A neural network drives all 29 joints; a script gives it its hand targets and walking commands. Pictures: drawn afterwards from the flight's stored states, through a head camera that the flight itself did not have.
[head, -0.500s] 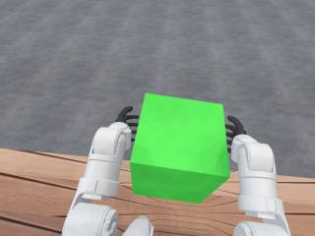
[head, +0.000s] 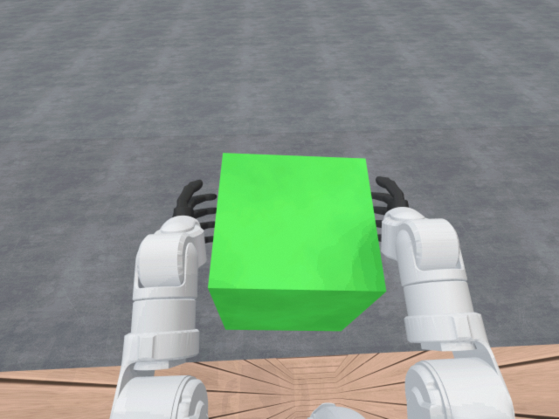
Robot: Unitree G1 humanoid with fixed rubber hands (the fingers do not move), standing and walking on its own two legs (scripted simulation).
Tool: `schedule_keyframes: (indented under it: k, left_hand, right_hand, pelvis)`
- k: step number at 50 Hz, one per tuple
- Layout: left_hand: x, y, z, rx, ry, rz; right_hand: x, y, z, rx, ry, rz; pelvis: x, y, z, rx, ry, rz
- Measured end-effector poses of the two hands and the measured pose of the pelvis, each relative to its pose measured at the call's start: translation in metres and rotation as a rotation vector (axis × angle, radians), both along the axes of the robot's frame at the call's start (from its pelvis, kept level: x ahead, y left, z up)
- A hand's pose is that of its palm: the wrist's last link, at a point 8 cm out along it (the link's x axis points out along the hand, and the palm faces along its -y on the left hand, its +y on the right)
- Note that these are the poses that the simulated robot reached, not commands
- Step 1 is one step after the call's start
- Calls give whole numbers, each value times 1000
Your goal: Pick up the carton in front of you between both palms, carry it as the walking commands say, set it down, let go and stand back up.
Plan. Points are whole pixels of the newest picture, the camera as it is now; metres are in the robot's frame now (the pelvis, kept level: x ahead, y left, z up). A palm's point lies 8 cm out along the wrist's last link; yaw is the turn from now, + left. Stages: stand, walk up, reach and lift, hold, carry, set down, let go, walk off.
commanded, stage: carry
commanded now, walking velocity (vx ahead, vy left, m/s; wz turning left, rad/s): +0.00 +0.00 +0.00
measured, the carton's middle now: (288, 252) +0.37 -0.01 +0.02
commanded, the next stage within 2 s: none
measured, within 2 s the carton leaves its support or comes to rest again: neither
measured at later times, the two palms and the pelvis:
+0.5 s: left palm (237, 154) +0.73 +0.10 -0.06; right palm (349, 157) +0.71 -0.19 -0.06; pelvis +0.37 -0.01 -0.19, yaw -3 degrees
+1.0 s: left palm (248, 154) +1.10 +0.10 -0.34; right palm (320, 147) +1.12 -0.19 -0.34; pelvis +0.74 -0.05 -0.37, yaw -3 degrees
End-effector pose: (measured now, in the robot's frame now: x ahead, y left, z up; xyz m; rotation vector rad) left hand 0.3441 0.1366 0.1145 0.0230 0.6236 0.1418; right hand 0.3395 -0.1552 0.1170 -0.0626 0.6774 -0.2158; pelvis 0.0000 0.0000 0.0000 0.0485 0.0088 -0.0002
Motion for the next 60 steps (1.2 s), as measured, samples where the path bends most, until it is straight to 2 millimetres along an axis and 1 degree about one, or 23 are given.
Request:
schedule_keyframes:
  k: [3,5,8,11,16,19,21,24,26,28,30,35,40,42,44,46,48,50,52,54,56,58,60]
  left_hand:
    - [40,5,-19,45,-26,64]
    - [63,8,-40,55,9,83]
    - [96,7,-74,39,101,94]
    - [132,0,-102,42,186,89]
    - [205,-16,-131,80,236,65]
    - [257,-21,-142,106,205,78]
    - [297,-23,-151,99,165,68]
    - [366,-33,-168,80,76,-9]
    - [410,-45,-184,72,39,-68]
    - [447,-56,-205,76,49,-102]
    - [476,-62,-230,75,100,-118]
    - [550,-64,-294,45,220,-111]
    - [640,-65,-353,-5,204,-72]
    - [678,-65,-374,11,176,-45]
    - [710,-63,-396,42,172,-17]
    - [731,-56,-421,53,210,24]
    - [742,-48,-443,47,260,78]
    - [751,-40,-458,36,293,131]
    - [764,-34,-466,27,301,165]
    - [782,-29,-471,14,287,179]
    - [805,-26,-472,-5,257,171]
    - [831,-26,-471,-21,220,142]
    - [855,-27,-466,-20,196,102]
  right_hand:
    - [62,6,-26,15,-37,82]
    - [92,10,-47,17,-8,105]
    - [126,9,-81,13,79,108]
    - [159,1,-110,18,149,91]
    - [226,-10,-139,38,140,51]
    - [274,-12,-154,59,99,24]
    - [308,-14,-163,64,57,4]
    - [355,-25,-174,38,-32,-70]
    - [384,-36,-188,16,-66,-120]
    - [411,-45,-208,11,-51,-151]
    - [438,-50,-231,25,1,-177]
    - [516,-53,-283,9,126,-185]
    - [620,-55,-327,-23,111,-155]
    - [666,-56,-352,-17,84,-117]
    - [708,-54,-380,-4,83,-75]
    - [740,-48,-410,1,120,-32]
    - [761,-40,-437,17,168,1]
    - [778,-31,-457,45,199,15]
    - [794,-25,-470,73,206,15]
    - [810,-20,-477,84,190,6]
    - [827,-18,-477,80,157,-12]
    - [844,-18,-472,59,118,-33]
    - [858,-19,-464,43,91,-60]
  pelvis:
    - [51,-10,-41,-3,-11,-12]
    - [75,-16,-57,-28,-8,-19]
    - [110,-25,-69,-38,1,-15]
    - [146,-28,-75,-34,15,-10]
    - [211,-25,-92,-22,37,-39]
    - [257,-21,-113,-32,39,-55]
    - [291,-19,-134,-41,28,-56]
    - [352,-14,-179,-68,-6,-50]
    - [386,-12,-207,-51,-3,-48]
    - [415,-10,-228,-32,6,-46]
    - [445,-9,-241,-16,13,-44]
    - [521,-17,-269,-33,30,-37]
    - [612,-37,-320,-23,28,-40]
    - [655,-44,-347,-20,22,-39]
    - [684,-47,-366,-51,54,-44]
    - [702,-50,-373,-61,84,-50]
    - [720,-53,-374,-64,100,-50]
    - [740,-53,-374,-67,105,-44]
    - [760,-50,-374,-70,109,-41]
    - [783,-45,-376,-73,109,-43]
    - [807,-39,-380,-77,102,-47]
    - [831,-34,-384,-62,95,-45]
    - [848,-30,-382,-47,99,-41]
